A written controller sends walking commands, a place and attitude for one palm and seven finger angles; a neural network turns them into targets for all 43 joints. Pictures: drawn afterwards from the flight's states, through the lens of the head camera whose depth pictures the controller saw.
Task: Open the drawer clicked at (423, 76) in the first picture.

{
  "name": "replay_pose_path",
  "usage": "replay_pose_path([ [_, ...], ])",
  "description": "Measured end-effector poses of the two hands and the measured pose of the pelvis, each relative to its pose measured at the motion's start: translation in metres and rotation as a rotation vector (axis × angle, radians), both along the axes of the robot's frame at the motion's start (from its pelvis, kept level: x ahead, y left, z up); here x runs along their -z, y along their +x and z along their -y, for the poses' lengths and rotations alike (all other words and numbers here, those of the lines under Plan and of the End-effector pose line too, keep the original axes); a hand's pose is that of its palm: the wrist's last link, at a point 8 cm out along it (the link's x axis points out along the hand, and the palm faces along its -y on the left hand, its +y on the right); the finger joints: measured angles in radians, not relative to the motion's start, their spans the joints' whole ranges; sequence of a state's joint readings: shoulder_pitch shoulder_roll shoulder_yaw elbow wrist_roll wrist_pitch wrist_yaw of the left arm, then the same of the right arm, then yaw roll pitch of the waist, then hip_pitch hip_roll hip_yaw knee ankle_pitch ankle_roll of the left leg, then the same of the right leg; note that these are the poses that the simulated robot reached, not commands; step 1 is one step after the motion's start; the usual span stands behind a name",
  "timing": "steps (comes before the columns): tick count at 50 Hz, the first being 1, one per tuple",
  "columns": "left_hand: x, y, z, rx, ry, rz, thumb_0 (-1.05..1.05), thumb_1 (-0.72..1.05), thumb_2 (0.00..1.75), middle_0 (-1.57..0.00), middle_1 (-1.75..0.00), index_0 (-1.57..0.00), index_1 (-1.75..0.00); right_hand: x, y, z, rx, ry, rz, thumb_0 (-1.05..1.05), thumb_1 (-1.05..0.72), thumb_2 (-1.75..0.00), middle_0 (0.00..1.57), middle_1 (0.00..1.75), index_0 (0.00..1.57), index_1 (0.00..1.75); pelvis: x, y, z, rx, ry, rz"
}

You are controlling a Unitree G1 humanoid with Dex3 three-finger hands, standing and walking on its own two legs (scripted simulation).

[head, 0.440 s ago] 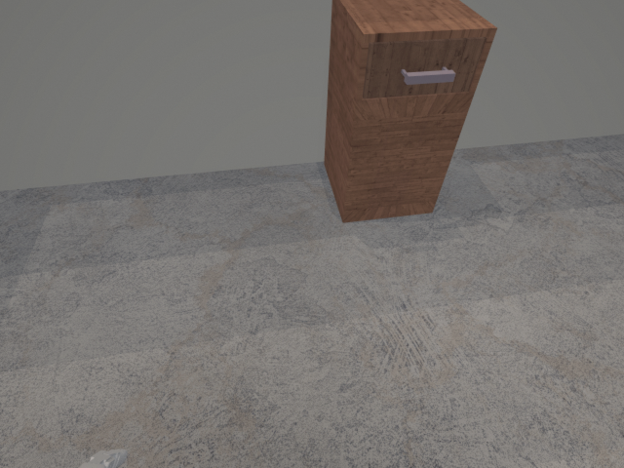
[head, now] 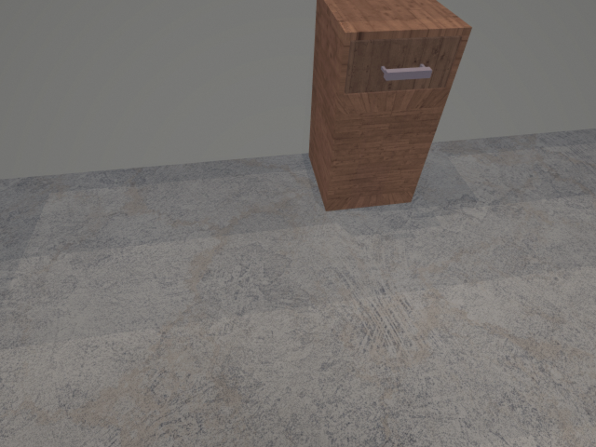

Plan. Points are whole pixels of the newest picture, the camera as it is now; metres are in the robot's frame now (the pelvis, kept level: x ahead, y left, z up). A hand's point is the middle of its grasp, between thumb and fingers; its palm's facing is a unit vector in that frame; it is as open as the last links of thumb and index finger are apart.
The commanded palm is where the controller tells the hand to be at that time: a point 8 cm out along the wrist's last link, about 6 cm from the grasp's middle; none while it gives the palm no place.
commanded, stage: stand and wait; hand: left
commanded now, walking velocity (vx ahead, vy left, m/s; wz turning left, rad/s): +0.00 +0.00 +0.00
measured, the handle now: (405, 70) +1.29 -0.30 -0.08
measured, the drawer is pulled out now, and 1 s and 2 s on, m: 0.00 0.00 0.00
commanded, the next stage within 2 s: look at it before walking up in 0.38 s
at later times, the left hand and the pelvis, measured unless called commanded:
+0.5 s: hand out of the picture +0.07 +0.24 -0.15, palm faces -0.03 -0.94 -0.34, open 7.3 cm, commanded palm none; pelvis -0.01 -0.01 +0.00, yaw +0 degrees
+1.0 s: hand out of the picture +0.06 +0.23 -0.15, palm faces -0.03 -0.94 -0.33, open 7.3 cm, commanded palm none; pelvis -0.01 -0.01 +0.00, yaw +0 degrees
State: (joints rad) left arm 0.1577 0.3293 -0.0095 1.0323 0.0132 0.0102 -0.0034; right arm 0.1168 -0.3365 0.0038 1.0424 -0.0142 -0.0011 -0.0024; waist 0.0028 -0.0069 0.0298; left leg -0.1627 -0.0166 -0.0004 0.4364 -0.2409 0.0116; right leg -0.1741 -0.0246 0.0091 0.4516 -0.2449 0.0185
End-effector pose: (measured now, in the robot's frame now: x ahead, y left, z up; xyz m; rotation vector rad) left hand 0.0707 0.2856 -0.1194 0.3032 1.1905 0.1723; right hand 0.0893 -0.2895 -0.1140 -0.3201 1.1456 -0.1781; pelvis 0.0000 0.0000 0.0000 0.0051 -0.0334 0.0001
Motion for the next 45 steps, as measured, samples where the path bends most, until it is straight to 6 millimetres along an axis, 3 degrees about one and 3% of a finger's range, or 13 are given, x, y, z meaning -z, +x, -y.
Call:
replay_pose_path([
  [7,-0.001,-0.012,0.0,-0.009,0.011,-0.031,0.0,0.91,0.9,-0.2,-0.3,-0.21,-0.3,0.003,-0.023,0.009,0.026,-0.005,-0.055,0.01,-0.9,-0.9,0.2,0.3,0.21,0.3,-0.001,-0.003,0.004,0.001,0.0,0.004],
  [14,-0.004,-0.011,0.001,-0.007,0.018,-0.023,0.0,0.91,0.9,-0.2,-0.3,-0.21,-0.3,0.005,-0.033,0.012,0.036,0.0,-0.072,0.01,-0.9,-0.9,0.2,0.3,0.21,0.3,-0.002,-0.007,0.007,0.002,0.0,0.008],
  [27,-0.006,-0.005,0.007,0.004,0.013,0.003,0.0,0.91,0.9,-0.2,-0.3,-0.21,-0.3,0.004,-0.034,0.013,0.035,0.009,-0.061,0.01,-0.9,-0.9,0.2,0.3,0.21,0.3,-0.003,-0.011,0.01,0.004,0.001,0.007],
  [45,-0.003,-0.013,0.008,-0.003,0.007,-0.024,0.0,0.91,0.9,-0.2,-0.3,-0.21,-0.3,0.002,-0.032,0.015,0.038,0.001,-0.066,0.01,-0.91,-0.9,0.2,0.3,0.21,0.3,-0.004,-0.009,0.011,0.006,-0.001,0.005],
])
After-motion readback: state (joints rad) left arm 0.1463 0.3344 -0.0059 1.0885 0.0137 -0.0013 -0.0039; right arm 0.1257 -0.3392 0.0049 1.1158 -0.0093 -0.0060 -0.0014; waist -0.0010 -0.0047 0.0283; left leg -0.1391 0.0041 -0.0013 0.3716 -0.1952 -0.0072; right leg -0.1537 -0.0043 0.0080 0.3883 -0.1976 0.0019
